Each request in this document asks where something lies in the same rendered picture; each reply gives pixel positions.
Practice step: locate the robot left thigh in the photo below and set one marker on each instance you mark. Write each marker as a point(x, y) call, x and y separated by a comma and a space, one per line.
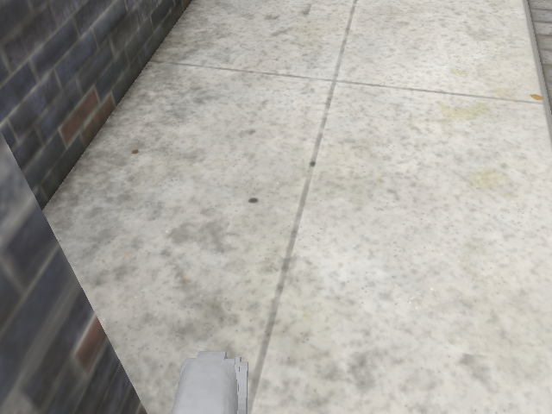
point(213, 384)

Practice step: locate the robot left shin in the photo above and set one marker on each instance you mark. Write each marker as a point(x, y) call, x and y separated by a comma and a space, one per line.
point(183, 365)

